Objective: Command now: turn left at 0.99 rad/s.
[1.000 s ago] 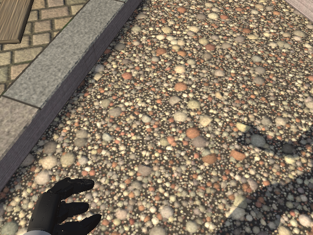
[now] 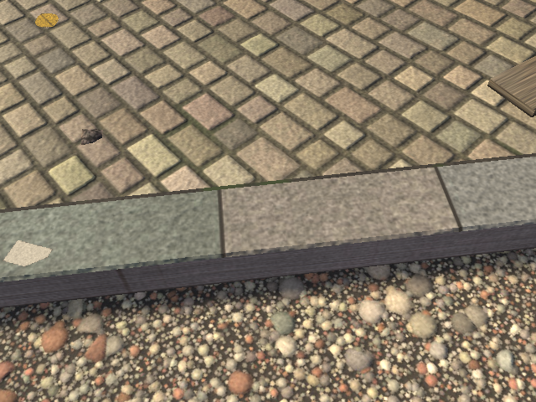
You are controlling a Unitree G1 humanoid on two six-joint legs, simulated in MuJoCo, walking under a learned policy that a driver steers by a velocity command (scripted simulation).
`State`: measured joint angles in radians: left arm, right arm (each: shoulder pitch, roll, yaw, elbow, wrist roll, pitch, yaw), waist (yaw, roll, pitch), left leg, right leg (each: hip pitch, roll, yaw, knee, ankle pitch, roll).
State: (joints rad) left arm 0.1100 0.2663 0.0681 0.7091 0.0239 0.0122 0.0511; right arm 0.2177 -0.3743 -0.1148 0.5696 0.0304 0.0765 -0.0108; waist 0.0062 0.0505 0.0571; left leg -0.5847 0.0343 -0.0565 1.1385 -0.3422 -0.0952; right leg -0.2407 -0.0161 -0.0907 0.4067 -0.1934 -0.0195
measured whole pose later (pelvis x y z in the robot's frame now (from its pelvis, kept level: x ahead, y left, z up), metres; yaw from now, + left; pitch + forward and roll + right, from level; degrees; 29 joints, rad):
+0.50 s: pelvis +0.08 +0.08 +0.01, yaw +26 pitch +2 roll -1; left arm 0.18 0.33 0.07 0.73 0.05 0.01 -0.06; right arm 0.39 -0.32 -0.06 0.69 -0.02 0.00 0.03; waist -0.04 -0.03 -0.02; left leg -0.13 -0.07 -0.16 0.35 -0.26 0.07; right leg -0.51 -0.04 -0.01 0.81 -0.22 0.07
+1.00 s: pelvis +0.40 +0.17 +0.00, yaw +15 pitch +4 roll +1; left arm 0.56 0.25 0.05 0.91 0.00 -0.07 -0.02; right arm -0.02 -0.28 0.03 0.62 -0.05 -0.07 0.04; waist 0.13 0.03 0.02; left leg -0.65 0.03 -0.04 0.63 -0.06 -0.03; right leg 0.06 0.10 0.19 0.22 -0.33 -0.10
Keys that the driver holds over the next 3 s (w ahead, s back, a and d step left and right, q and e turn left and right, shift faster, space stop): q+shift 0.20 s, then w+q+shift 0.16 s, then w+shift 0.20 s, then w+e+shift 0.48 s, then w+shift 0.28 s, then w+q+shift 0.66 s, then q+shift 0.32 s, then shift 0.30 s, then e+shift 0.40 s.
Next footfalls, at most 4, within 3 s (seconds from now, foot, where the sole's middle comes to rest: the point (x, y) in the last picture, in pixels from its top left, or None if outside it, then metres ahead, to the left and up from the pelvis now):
0.22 left None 0.03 0.17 -0.78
0.66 right None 0.31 0.06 -0.78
1.08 left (158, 338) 0.61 0.35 -0.78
1.48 right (240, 194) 0.97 0.14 -0.64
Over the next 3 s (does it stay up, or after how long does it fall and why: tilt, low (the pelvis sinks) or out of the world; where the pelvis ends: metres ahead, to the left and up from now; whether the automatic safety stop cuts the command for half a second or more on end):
stays up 1.64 0.41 0.12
